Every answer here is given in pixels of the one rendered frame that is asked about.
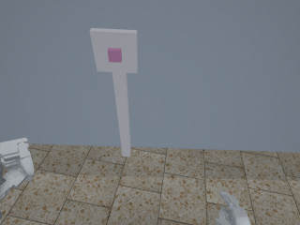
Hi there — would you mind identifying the button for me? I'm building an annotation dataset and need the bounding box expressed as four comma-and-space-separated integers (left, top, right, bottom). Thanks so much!
108, 48, 122, 63

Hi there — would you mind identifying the panel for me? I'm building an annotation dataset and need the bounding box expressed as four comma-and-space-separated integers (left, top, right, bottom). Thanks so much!
89, 28, 138, 158

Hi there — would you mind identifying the robot left hand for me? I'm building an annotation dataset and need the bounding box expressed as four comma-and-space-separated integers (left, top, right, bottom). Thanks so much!
0, 138, 35, 201

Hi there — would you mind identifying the robot right hand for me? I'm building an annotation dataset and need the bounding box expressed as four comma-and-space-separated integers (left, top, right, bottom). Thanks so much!
216, 190, 251, 225

